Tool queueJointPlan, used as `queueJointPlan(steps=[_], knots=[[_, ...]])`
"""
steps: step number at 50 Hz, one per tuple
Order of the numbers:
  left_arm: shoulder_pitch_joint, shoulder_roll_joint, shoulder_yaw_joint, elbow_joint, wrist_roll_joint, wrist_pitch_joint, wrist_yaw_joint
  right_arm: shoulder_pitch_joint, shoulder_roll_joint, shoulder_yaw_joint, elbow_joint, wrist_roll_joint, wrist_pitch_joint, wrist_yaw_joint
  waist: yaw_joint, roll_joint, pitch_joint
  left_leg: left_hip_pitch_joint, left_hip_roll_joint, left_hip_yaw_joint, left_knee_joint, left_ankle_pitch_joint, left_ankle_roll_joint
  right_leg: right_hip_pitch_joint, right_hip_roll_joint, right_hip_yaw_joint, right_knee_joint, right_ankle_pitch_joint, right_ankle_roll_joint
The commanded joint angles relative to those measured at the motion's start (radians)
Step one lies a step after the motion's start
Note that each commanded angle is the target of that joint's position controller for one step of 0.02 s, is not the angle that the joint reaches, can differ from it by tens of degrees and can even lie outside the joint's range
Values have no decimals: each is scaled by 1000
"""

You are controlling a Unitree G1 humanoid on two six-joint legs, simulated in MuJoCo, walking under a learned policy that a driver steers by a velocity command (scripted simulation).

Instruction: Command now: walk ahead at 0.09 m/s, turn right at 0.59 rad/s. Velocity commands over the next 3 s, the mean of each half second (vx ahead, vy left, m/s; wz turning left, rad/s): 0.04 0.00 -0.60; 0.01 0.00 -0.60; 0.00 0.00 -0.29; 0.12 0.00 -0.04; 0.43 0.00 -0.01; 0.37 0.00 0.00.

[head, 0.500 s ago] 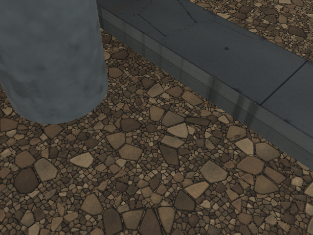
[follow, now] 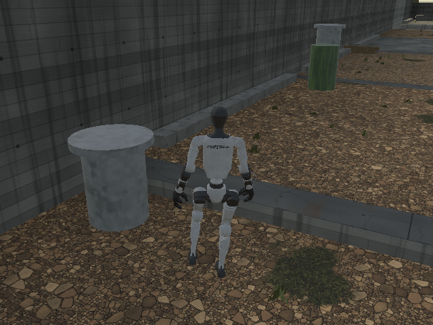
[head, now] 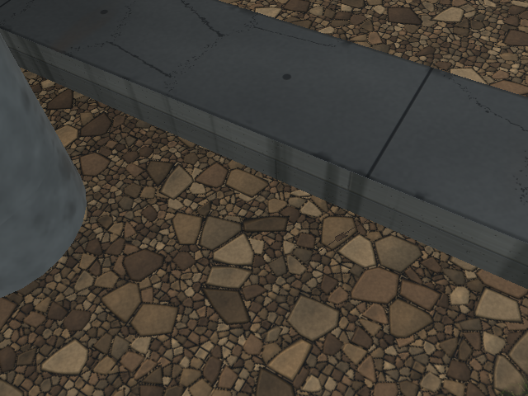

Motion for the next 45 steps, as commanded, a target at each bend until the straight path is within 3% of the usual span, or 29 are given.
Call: queueJointPlan(steps=[1, 5, 12, 14, 16, 17, 18, 19, 20, 21, 22, 23, 25, 28, 32, 37, 39, 40, 41, 42, 43, 44, 45], knots=[[56, 165, 38, -62, 1, 2, 10, 42, -96, -22, -53, 4, 11, -6, -15, -95, -170, -9, -18, 0, -19, 31, -6, 162, -290, 266, -47, 545, -72], [83, 172, 41, -73, 8, 13, 16, -14, -104, -17, -83, 10, 11, -12, 3, -107, -146, -29, -41, -24, -92, -3, 1, 214, -300, 339, -28, 496, -83], [65, 199, 48, -100, 17, 32, 9, -29, -121, -5, -123, 32, -4, -20, 3, -129, -139, 119, -110, -35, -260, -107, 38, 214, -290, 441, 53, 626, -99], [32, 206, 50, -111, 13, 37, 6, 2, -130, -3, -126, 38, -11, -22, -13, -142, -137, 212, -126, -38, -367, -106, 49, 190, -271, 476, 65, 595, -72], [-39, 205, 49, -128, -3, 41, 4, 78, -132, -2, -112, 31, -20, -29, -70, -135, -129, 391, -131, -30, -609, 21, 59, 105, -209, 476, 101, 445, -2], [-55, 181, 41, -142, -12, 38, 7, 117, -160, -8, -105, 19, -28, -37, -82, -84, -141, 527, -50, -85, -726, 134, 77, 10, -156, 432, 169, 270, 51], [33, 92, 20, -150, -8, 36, 8, 92, -238, -17, -125, 11, -27, -47, -17, 155, -177, 653, 218, -319, -752, 374, 146, -117, -34, 247, 381, -220, 108], [71, 165, 39, -143, 10, 46, 16, 91, -266, -21, -135, 19, -12, -37, -18, 200, -183, 612, 334, -475, -720, 609, 290, -235, 66, 101, 548, -541, 126], [73, 197, 47, -129, 33, 52, 14, 113, -229, -16, -135, 24, -6, -30, -14, 118, -166, 584, 342, -426, -707, 659, 336, -245, -6, 85, 710, -509, 141], [50, 200, 51, -113, 32, 59, 4, 79, -173, -1, -141, 28, -5, -25, -7, 57, -123, 537, 267, -307, -702, 620, 309, -245, -36, 87, 768, -435, 152], [44, 191, 51, -108, 20, 66, -8, 34, -153, 6, -153, 20, -1, -23, 8, 57, -99, 510, 194, -201, -705, 562, 267, -240, -52, 76, 785, -375, 166], [36, 187, 48, -113, 14, 72, -22, 19, -161, 4, -156, 14, -2, -27, 9, 105, -103, 517, 151, -139, -701, 564, 245, -247, -58, 57, 803, -327, 180], [18, 178, 41, -118, 2, 77, -38, 48, -168, 0, -153, 6, -4, -25, -14, 130, -125, 540, 122, -70, -690, 615, 245, -248, -55, 27, 810, -293, 202], [-47, 161, 30, -144, 2, 83, -46, 107, -180, -9, -135, 8, -9, -22, -49, 123, -133, 601, 155, -56, -691, 579, 271, -279, -75, 11, 737, -285, 209], [-94, 138, 14, -170, 5, 90, -56, 129, -199, -21, -125, 4, -11, -13, -65, 133, -130, 594, 194, -31, -697, 484, 280, -231, -118, -22, 577, -299, 195], [-112, 129, 0, -199, -5, 84, -61, 116, -234, -37, -120, 0, -3, 8, -68, 168, -135, 515, 210, 30, -655, 432, 250, -57, -126, -97, 339, -306, 148], [-73, 124, -1, -193, 0, 73, -56, 103, -244, -42, -118, 13, 5, 12, -34, 142, -141, 473, 206, 67, -577, 389, 206, 43, -115, -117, 161, -202, 120], [-42, 133, 1, -182, 12, 62, -45, 115, -234, -41, -111, 19, 8, 14, -13, 85, -144, 408, 188, 106, -496, 304, 151, 131, -108, -90, 30, -97, 106], [-25, 209, 18, -184, 28, 47, -32, 162, -190, -32, -113, 14, 13, 21, -14, -146, -130, 255, 102, 196, -266, 55, 76, 213, -268, 177, -135, -59, 71], [-14, 366, 53, -206, 16, 44, -30, 114, -120, -8, -196, 8, 25, 13, -22, -359, -90, 28, -83, 188, -111, -366, 19, 182, -529, 527, -124, 324, -82], [49, 327, 57, -189, 10, 43, -31, 59, -167, -16, -188, 6, 39, -5, 41, -220, -126, 49, -58, 49, 23, -366, 22, 162, -521, 476, -93, 351, -160], [0, 265, 36, -187, 7, 44, -26, 66, -171, -21, -176, 21, 44, -4, -2, -175, -87, 48, -45, 22, 57, -283, 30, 129, -455, 382, -87, 308, -148], [-72, 221, 23, -193, 6, 48, -21, 84, -177, -25, -158, 29, 39, 1, -38, -157, -56, 65, -33, 9, 30, -191, 36, 97, -377, 308, -96, 239, -102]])
Next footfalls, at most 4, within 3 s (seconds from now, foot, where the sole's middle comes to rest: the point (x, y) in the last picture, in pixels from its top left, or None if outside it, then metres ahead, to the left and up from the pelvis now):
0.34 left None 0.15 0.15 -0.78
0.82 right None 0.00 -0.06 -0.78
1.36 left None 0.14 0.10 -0.78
2.36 left None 0.38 -0.14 -0.78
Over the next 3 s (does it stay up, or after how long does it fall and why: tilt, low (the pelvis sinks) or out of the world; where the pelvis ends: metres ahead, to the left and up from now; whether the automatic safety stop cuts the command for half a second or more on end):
stays up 0.43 -0.32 -0.01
